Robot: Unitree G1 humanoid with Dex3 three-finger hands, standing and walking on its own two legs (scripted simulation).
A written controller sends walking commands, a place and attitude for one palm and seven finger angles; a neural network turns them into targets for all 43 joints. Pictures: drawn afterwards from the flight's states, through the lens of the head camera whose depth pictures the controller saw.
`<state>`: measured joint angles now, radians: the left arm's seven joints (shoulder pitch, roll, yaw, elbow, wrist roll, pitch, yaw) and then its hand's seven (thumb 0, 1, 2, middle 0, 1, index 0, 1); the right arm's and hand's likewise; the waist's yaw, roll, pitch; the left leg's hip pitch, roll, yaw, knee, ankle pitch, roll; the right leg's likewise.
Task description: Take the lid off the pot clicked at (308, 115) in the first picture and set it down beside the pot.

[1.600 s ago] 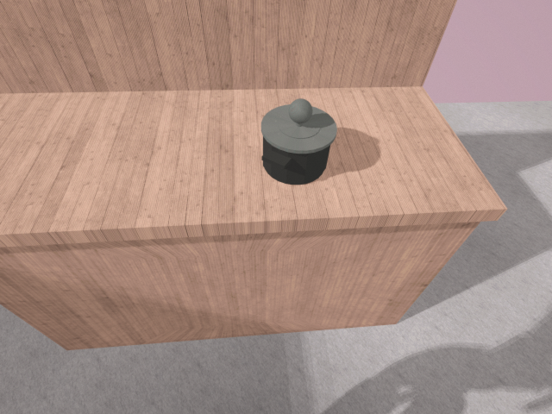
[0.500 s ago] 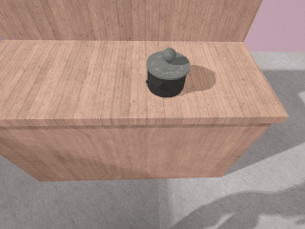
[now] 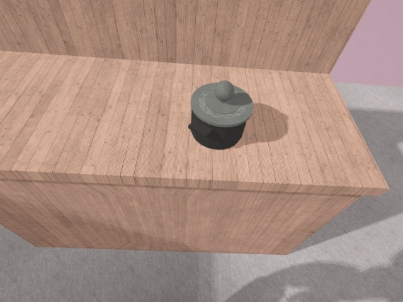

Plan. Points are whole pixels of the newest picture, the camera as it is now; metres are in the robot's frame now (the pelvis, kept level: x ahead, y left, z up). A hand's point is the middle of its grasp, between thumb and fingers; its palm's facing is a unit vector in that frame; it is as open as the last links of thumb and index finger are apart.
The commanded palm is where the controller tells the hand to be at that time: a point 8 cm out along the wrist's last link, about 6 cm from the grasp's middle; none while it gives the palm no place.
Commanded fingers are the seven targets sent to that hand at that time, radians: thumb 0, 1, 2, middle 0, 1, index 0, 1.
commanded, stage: come to a stop and stand still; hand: left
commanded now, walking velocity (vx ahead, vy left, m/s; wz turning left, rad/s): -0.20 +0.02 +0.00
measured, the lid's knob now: (224, 90) +0.55 +0.00 +0.10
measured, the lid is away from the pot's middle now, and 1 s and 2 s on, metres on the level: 0.00 0.00 0.00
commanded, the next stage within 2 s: look again from close up in 0.90 s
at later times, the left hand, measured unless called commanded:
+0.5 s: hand out of the picture +0.03 +0.19 -0.16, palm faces +0.04 -0.97 -0.24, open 7.4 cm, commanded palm none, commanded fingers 0.00 0.90 0.90 -0.20 -0.30 -0.20 -0.30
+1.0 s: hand out of the picture +0.01 +0.19 -0.17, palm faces +0.05 -0.98 -0.19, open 7.4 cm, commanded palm none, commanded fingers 0.00 0.90 0.90 -0.20 -0.30 -0.20 -0.30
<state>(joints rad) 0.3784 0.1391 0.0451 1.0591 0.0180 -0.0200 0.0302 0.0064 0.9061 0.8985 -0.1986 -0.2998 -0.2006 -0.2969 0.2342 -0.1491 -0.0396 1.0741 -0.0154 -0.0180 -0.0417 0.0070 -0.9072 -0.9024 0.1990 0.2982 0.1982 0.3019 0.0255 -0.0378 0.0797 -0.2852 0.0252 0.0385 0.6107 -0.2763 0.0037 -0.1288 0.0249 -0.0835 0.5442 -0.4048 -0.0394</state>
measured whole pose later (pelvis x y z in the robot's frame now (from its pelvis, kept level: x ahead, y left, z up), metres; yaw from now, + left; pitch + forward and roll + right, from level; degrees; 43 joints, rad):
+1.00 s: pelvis -0.01 +0.01 +0.01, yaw +1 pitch -1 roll +0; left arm 0.27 0.20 0.04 1.04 0.01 0.00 0.02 0.01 0.91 0.90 -0.20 -0.30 -0.20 -0.30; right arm 0.26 -0.13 -0.03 1.09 -0.02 0.00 -0.03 0.00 -0.91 -0.90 0.20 0.30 0.20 0.30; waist -0.01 -0.05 0.06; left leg -0.25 -0.01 -0.01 0.47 -0.20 0.00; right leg -0.14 -0.02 0.00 0.45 -0.28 0.00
